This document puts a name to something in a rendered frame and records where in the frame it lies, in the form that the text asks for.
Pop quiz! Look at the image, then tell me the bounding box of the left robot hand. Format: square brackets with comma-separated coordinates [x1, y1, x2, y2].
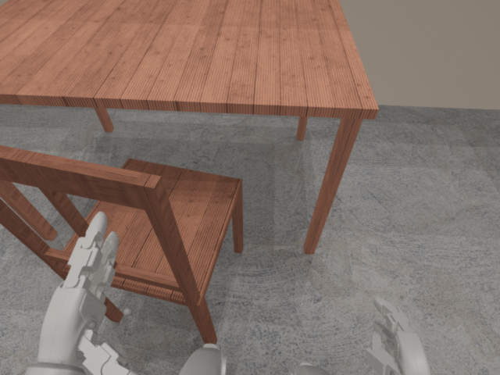
[37, 211, 141, 375]

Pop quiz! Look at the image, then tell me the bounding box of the table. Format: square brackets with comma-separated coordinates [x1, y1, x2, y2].
[0, 0, 379, 255]

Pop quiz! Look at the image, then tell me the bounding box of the chair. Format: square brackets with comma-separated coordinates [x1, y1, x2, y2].
[0, 145, 244, 344]

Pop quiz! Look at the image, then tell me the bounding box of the right robot hand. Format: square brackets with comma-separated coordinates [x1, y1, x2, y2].
[366, 296, 431, 375]

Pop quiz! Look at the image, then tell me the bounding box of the robot left thigh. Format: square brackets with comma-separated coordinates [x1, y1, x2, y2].
[179, 348, 227, 375]

